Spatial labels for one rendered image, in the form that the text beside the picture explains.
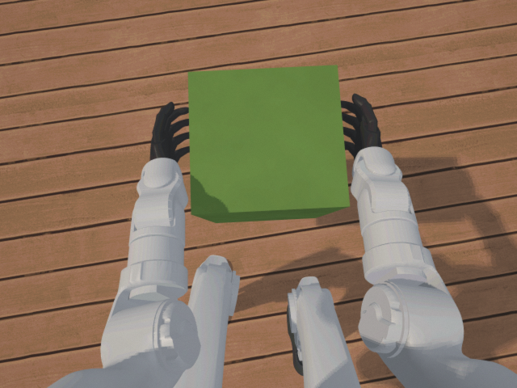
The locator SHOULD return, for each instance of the robot left shin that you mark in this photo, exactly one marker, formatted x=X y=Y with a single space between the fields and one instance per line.
x=212 y=259

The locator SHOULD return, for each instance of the right robot forearm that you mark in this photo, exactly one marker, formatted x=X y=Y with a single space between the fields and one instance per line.
x=392 y=243

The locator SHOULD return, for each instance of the left robot hand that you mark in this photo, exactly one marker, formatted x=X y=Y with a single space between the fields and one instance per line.
x=163 y=144

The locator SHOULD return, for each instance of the left robot upper arm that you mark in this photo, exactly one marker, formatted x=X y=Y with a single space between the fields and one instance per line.
x=146 y=346

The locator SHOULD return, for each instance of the right robot hand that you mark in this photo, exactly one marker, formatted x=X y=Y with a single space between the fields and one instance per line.
x=365 y=133

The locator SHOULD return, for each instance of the right robot upper arm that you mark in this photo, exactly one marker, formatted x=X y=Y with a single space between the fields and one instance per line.
x=418 y=333

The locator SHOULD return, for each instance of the carton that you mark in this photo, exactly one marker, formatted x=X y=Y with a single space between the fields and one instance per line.
x=266 y=144

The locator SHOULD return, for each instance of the left robot forearm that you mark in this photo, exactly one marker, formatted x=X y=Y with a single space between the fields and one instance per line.
x=155 y=269

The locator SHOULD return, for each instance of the robot right foot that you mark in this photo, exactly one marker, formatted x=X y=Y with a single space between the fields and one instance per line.
x=298 y=365

